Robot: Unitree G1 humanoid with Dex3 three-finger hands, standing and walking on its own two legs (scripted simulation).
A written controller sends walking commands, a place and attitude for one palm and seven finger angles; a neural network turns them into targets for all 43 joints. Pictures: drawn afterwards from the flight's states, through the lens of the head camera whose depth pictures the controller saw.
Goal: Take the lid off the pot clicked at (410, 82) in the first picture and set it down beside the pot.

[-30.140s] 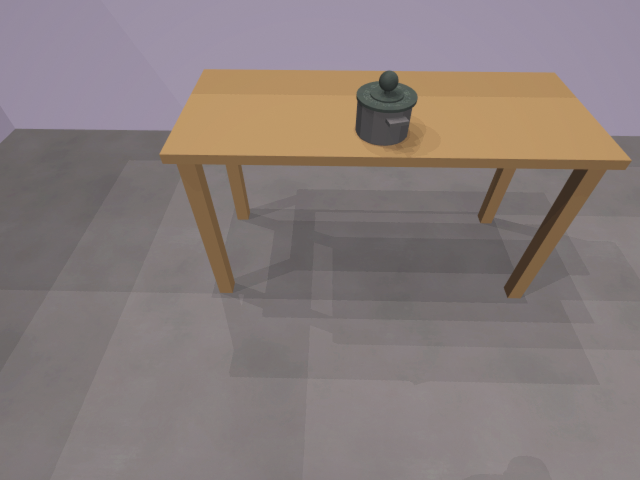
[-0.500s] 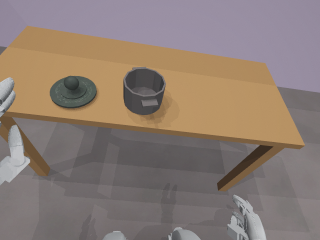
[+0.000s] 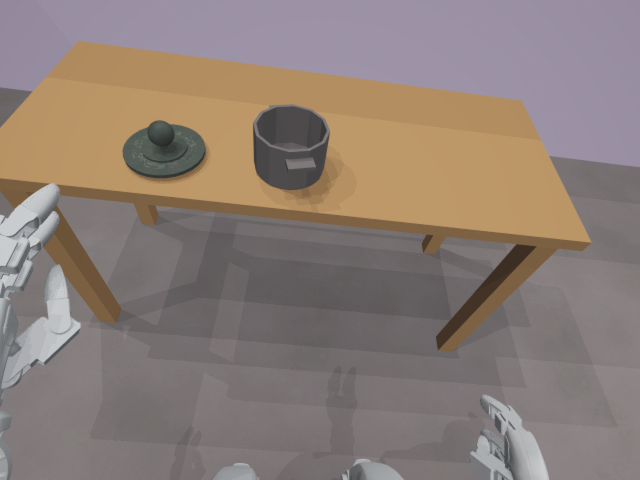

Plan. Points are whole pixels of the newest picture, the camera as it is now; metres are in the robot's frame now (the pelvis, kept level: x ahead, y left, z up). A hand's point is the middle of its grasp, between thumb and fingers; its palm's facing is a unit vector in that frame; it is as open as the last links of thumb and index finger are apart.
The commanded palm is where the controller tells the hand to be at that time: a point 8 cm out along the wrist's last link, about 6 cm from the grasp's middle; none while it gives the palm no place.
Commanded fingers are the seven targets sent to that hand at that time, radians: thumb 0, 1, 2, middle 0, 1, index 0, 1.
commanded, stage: stop stepping back and stand still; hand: left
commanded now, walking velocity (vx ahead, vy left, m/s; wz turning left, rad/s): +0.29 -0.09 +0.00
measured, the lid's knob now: (161, 133) +0.70 +0.33 -0.04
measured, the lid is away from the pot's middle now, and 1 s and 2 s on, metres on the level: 0.25 0.25 0.25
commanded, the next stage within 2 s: let the arm hang, fingers relaxed in 1.42 s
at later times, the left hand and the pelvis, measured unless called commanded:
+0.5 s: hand out of the picture +0.13 +0.24 +0.17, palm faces +0.33 -0.84 -0.44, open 7.4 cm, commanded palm +0.07 +0.29 +0.19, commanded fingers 0.00 0.90 0.90 -0.20 -0.30 -0.20 -0.30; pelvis -0.05 +0.00 +0.01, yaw +2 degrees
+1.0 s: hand out of the picture +0.05 +0.18 -0.16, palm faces +0.05 -0.99 -0.13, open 7.3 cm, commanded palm none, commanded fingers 0.00 0.90 0.90 -0.20 -0.30 -0.20 -0.30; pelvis -0.03 +0.02 +0.01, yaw +4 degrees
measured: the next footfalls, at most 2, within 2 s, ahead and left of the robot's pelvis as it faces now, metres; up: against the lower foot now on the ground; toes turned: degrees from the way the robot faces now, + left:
right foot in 0.12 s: +0.00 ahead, -0.10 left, +0.00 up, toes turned +6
left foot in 0.62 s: +0.02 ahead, +0.11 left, +0.00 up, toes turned +2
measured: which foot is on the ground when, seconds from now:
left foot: down 0.00-0.48, up 0.50-0.60, down 0.62-1.00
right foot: up 0.00-0.10, down 0.12-1.00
